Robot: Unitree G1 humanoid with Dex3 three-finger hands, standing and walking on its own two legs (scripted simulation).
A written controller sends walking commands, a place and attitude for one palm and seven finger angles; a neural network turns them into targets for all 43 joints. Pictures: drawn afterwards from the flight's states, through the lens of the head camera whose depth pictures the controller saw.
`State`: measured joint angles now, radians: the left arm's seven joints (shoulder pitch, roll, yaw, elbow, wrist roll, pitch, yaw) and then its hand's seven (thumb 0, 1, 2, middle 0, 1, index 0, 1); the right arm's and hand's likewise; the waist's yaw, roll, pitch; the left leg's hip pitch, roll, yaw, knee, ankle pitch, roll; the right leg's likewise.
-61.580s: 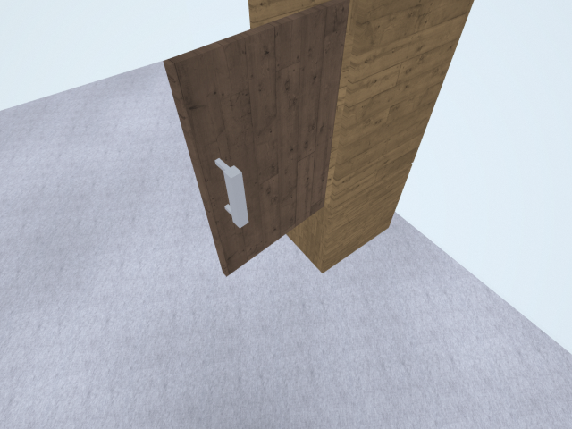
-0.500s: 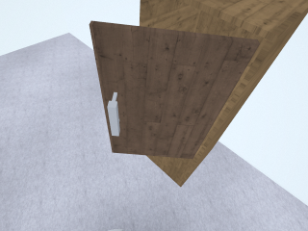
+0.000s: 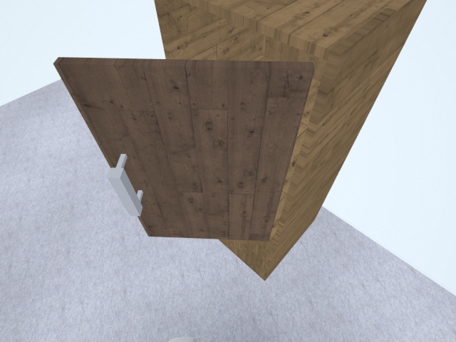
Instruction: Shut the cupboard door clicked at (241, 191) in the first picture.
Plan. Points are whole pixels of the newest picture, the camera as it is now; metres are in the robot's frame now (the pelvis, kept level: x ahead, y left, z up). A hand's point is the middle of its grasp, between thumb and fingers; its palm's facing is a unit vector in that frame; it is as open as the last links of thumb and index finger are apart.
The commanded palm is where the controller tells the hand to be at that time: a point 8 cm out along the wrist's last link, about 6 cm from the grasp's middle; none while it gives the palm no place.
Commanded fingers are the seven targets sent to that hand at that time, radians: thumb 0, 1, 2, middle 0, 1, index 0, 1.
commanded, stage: come to a stop and stand still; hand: left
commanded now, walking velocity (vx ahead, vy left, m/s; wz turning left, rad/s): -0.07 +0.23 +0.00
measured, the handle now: (129, 185) +0.41 +0.24 -0.02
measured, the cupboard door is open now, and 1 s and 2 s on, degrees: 40 40 40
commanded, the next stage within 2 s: look again from close up in 1.06 s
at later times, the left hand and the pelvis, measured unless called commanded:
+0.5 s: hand out of the picture +0.00 +0.23 -0.18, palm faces +0.04 -0.98 -0.17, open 7.4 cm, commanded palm none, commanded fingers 0.00 0.90 0.90 -0.20 -0.30 -0.20 -0.30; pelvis -0.04 +0.05 +0.01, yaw +0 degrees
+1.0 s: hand out of the picture -0.10 +0.19 -0.17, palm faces +0.02 -0.99 -0.14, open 7.4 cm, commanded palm none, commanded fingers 0.00 0.90 0.90 -0.20 -0.30 -0.20 -0.30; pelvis -0.07 +0.04 +0.01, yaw +0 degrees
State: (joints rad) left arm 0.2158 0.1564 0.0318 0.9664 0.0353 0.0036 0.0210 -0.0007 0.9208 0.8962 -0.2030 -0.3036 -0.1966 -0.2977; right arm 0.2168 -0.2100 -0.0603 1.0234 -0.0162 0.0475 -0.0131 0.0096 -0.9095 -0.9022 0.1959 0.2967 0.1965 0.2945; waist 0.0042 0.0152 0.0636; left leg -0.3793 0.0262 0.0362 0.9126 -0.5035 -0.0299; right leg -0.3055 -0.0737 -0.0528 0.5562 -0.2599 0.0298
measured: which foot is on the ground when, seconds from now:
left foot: up 0.00-0.18, down 0.20-1.00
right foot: down 0.00-0.20, up 0.22-0.62, down 0.64-1.00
